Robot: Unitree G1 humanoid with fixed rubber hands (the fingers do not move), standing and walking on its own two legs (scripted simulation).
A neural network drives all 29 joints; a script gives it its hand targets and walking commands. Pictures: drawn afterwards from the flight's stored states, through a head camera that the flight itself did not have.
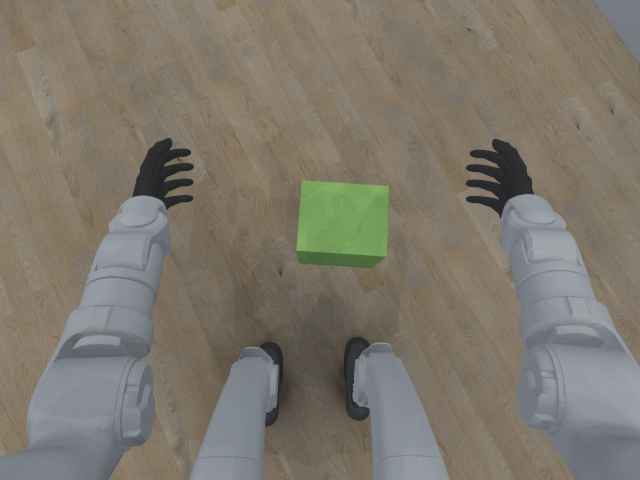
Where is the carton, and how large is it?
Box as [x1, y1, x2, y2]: [296, 180, 388, 267]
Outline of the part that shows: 302,180 296,249 299,262 372,267 386,256 388,186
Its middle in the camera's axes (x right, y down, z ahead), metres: +0.06 -0.02 +0.98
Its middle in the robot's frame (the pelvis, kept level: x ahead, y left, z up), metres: +0.50 -0.06 -0.58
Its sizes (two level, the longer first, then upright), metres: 0.202 0.165 0.224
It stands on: the floor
